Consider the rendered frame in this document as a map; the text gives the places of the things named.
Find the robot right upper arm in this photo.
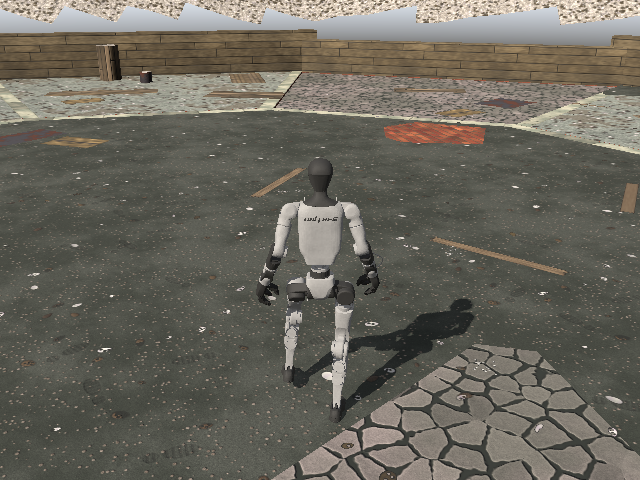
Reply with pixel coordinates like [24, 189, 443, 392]
[341, 202, 369, 256]

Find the left robot foot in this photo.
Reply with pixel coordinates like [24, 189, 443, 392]
[281, 364, 295, 383]

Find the right robot thigh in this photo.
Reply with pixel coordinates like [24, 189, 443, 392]
[331, 280, 355, 359]

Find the robot left forearm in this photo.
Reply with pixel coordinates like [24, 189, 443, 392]
[259, 243, 281, 286]

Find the right robot hand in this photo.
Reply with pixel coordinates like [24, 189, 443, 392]
[356, 274, 380, 295]

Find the robot right forearm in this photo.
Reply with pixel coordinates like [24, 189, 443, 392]
[359, 240, 378, 278]

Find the robot left upper arm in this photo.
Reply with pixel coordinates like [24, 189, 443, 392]
[272, 202, 300, 258]

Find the left robot hand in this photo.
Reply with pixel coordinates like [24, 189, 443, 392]
[256, 281, 279, 306]

